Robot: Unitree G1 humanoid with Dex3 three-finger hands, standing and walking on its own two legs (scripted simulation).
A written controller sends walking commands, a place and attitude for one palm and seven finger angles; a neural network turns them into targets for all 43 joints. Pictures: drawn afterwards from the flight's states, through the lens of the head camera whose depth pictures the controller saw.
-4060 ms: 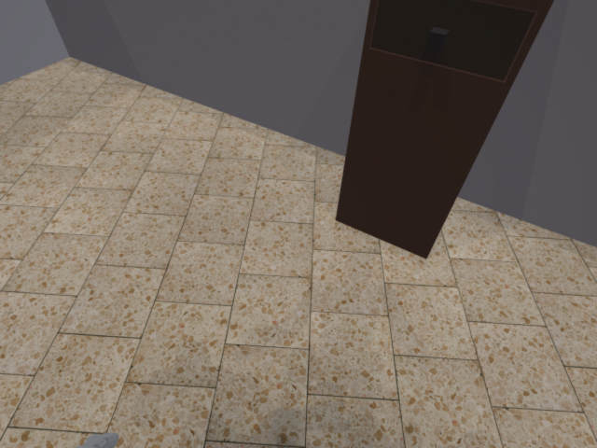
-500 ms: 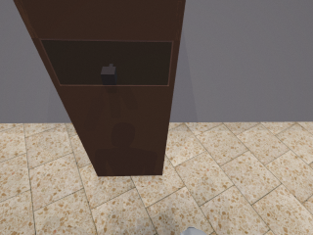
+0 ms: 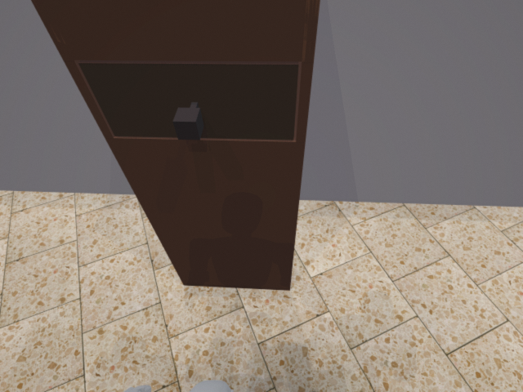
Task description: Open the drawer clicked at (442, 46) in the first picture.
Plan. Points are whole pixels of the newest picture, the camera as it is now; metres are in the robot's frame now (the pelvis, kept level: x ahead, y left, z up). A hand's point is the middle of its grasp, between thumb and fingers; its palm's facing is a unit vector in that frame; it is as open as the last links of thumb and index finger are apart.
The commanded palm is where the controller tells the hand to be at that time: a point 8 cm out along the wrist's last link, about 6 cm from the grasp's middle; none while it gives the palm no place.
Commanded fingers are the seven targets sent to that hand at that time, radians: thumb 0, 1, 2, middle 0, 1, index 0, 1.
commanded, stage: come to a stop and stand still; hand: left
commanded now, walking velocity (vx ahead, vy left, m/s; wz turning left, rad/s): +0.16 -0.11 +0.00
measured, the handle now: (191, 117) +0.55 +0.18 +0.11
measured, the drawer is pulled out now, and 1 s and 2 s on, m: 0.00 0.00 0.00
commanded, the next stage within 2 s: look again from close up in 1.06 s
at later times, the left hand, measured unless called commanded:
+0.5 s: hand out of the picture -0.03 +0.21 -0.17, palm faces -0.02 -0.99 -0.16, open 7.4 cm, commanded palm none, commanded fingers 0.00 0.90 0.90 -0.20 -0.30 -0.20 -0.30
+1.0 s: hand out of the picture +0.00 +0.14 -0.17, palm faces +0.05 -0.98 -0.22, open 7.2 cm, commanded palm none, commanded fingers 0.00 0.90 0.90 -0.20 -0.30 -0.20 -0.30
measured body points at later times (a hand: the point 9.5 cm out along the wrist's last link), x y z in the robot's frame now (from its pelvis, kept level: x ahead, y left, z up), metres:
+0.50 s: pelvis -0.02 +0.03 +0.01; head +0.01 +0.05 +0.46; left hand -0.03 +0.26 -0.16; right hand -0.08 -0.18 -0.14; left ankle -0.04 +0.15 -0.74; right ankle -0.05 -0.10 -0.70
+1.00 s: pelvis -0.01 -0.04 +0.01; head +0.00 -0.04 +0.46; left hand +0.00 +0.19 -0.15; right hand -0.01 -0.26 -0.16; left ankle -0.03 +0.13 -0.74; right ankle -0.04 -0.10 -0.74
